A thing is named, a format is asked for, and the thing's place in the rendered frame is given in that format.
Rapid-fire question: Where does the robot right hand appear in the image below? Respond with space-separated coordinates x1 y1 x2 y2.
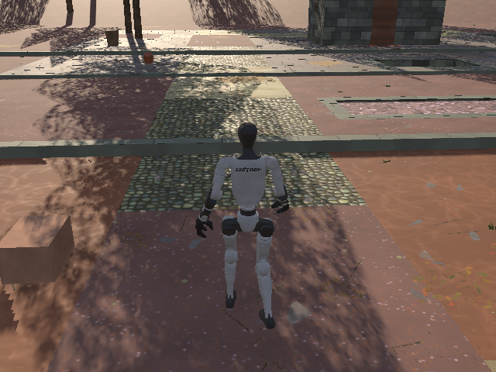
271 201 289 213

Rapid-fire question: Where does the robot left hand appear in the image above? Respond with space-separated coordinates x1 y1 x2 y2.
195 218 213 238

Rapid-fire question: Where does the robot left upper arm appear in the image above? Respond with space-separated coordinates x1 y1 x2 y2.
210 157 232 201

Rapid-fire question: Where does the robot left shin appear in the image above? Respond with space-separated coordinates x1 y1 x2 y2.
225 250 236 298

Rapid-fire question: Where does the left robot foot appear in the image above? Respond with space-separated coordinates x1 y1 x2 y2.
226 289 236 308

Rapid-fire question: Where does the robot left forearm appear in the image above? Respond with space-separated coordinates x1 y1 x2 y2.
198 188 217 222

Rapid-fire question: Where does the robot right upper arm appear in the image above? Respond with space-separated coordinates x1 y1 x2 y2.
264 156 285 197

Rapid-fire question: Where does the robot right forearm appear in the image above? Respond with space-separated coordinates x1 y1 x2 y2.
277 185 289 206

